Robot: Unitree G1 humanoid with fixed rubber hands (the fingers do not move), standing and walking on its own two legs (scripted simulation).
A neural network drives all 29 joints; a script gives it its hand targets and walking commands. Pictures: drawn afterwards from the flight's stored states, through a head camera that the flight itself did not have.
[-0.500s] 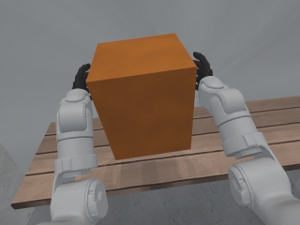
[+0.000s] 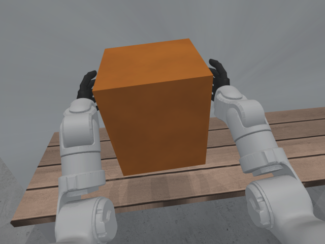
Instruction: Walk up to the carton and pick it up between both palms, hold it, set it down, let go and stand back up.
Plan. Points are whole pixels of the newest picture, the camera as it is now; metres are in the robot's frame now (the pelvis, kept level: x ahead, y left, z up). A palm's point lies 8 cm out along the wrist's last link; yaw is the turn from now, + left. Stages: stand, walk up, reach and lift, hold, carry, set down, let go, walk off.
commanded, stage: hold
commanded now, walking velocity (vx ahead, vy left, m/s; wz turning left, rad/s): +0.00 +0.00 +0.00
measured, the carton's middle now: (156, 107) +0.39 +0.00 +0.21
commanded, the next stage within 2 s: none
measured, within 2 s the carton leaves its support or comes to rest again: neither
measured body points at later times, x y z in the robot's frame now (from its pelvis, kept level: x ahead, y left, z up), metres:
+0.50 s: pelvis +0.00 -0.01 +0.00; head -0.08 +0.01 +0.44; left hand +0.37 +0.15 +0.26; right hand +0.37 -0.15 +0.27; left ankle +0.01 +0.13 -0.75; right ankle +0.02 -0.12 -0.75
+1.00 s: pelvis -0.01 +0.00 +0.00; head -0.09 +0.02 +0.44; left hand +0.37 +0.15 +0.26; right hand +0.37 -0.15 +0.28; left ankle +0.01 +0.13 -0.75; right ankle +0.02 -0.12 -0.75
